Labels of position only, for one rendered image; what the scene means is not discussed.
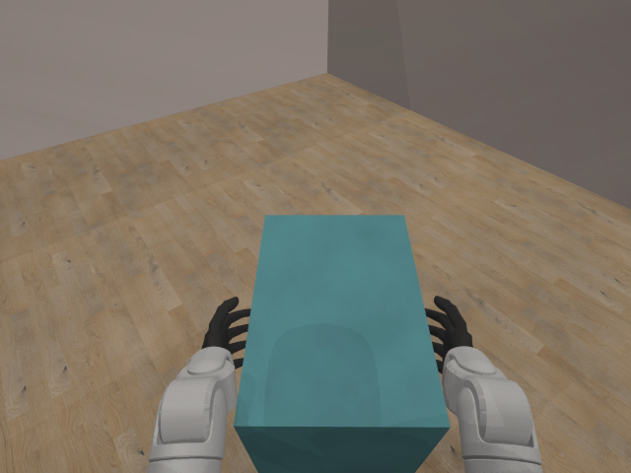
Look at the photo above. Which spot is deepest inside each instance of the left robot forearm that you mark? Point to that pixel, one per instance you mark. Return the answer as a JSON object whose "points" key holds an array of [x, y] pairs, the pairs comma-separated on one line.
{"points": [[190, 428]]}

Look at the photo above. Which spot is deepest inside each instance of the right robot hand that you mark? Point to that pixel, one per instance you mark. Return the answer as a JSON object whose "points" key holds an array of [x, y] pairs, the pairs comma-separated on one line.
{"points": [[455, 335]]}

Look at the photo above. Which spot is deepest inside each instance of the right robot forearm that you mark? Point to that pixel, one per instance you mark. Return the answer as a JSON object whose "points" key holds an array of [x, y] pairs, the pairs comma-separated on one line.
{"points": [[496, 428]]}

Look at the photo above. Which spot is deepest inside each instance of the left robot hand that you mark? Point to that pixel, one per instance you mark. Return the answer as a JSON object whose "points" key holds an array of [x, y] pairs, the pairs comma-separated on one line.
{"points": [[219, 335]]}

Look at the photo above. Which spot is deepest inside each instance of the carton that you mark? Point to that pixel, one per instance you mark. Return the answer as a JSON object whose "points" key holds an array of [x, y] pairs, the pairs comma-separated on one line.
{"points": [[339, 372]]}

